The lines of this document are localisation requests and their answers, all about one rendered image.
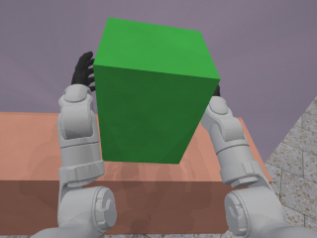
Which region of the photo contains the robot left hand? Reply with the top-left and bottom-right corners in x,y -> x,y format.
71,52 -> 96,92

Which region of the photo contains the right robot upper arm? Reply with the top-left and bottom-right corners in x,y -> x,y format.
224,185 -> 317,238

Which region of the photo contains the carton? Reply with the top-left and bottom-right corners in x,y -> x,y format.
93,17 -> 221,165

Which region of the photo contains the left robot upper arm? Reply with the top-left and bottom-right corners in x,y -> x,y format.
30,185 -> 117,238

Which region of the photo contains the robot right hand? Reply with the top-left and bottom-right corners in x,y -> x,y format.
212,84 -> 221,97

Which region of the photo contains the pedestal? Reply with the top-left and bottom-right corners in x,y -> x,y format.
0,111 -> 272,236

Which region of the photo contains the right robot forearm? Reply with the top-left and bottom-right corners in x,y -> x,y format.
200,96 -> 285,220

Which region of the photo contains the left robot forearm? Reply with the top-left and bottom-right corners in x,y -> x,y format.
56,83 -> 105,226

